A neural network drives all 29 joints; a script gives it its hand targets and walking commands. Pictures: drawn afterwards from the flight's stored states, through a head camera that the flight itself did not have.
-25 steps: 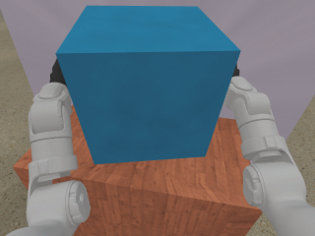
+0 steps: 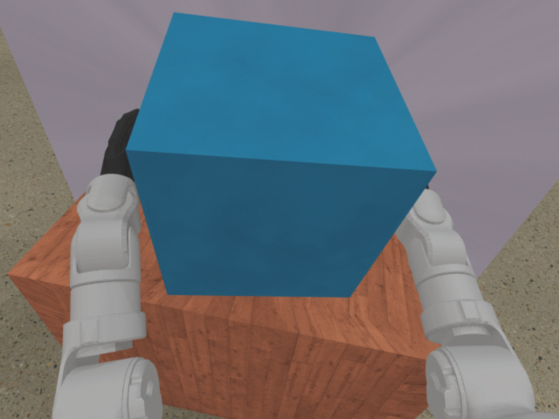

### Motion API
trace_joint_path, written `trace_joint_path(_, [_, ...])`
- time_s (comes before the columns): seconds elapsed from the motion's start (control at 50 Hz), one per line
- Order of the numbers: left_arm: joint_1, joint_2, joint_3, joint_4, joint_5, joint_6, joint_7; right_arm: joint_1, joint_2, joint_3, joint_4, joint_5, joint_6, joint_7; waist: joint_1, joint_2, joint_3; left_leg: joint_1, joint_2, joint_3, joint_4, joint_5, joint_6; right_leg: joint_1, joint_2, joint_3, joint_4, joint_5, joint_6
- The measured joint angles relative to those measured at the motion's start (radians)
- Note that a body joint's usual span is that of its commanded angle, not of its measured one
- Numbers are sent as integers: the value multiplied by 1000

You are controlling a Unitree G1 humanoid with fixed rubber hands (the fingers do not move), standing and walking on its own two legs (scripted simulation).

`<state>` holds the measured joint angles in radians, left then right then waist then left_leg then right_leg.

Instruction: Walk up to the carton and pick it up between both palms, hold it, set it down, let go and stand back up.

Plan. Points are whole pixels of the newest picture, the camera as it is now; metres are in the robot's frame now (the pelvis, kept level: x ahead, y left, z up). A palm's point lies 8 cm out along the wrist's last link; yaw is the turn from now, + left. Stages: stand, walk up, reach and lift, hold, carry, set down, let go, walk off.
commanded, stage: set down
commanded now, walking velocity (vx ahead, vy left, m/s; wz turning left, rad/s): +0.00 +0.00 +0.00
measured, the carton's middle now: (269, 167) +0.44 -0.02 +0.17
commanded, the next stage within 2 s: none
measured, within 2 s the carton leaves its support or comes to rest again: neither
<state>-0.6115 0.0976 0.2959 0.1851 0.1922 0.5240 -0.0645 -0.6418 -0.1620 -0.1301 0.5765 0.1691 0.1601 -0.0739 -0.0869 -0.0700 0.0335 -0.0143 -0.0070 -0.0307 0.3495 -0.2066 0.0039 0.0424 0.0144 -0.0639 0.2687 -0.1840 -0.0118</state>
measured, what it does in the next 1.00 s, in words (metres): stands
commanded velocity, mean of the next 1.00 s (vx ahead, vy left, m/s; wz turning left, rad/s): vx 0.00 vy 0.00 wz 0.00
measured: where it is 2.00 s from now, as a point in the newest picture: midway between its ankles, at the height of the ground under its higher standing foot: outside the picture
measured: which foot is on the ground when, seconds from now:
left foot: down 0.00-1.00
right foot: down 0.00-1.00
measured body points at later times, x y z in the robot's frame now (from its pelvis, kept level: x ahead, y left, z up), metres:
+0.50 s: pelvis +0.00 +0.00 +0.00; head -0.03 +0.03 +0.45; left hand +0.40 +0.18 +0.19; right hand +0.38 -0.21 +0.17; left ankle +0.00 +0.11 -0.75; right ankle -0.01 -0.11 -0.75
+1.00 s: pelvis +0.00 +0.00 +0.00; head +0.00 +0.02 +0.45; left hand +0.43 +0.17 +0.15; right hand +0.39 -0.22 +0.14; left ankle +0.00 +0.11 -0.75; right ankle -0.01 -0.11 -0.75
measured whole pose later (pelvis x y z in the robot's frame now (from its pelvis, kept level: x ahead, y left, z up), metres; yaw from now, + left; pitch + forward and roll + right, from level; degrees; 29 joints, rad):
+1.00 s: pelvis +0.00 +0.00 +0.00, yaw -1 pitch -3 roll +0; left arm -0.72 0.11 0.32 0.58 0.18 0.29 -0.06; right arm -0.67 -0.09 -0.32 0.75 -0.05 0.03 -0.02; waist -0.05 -0.05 0.02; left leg -0.09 -0.01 -0.02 0.31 -0.18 0.00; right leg -0.05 0.01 -0.06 0.27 -0.17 -0.01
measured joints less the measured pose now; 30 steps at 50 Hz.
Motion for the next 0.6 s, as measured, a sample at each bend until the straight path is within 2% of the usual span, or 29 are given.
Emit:
trace_joint_path(0.14, [-21,-7,19,23,11,6,-2,-30,-13,11,22,4,16,-4,3,6,-12,3,4,11,-9,-1,1,-6,3,12,1,-1,0])
trace_joint_path(0.36, [-53,2,50,119,27,-32,-33,-39,37,-54,62,-75,6,6,11,5,-4,3,-2,1,-24,14,-1,-6,-2,1,-3,4,-1])
trace_joint_path(0.6, [-89,2,29,249,5,-111,-14,-25,52,-128,108,-148,-51,31,21,11,-13,-37,-4,5,-28,26,0,-53,-5,4,3,11,1])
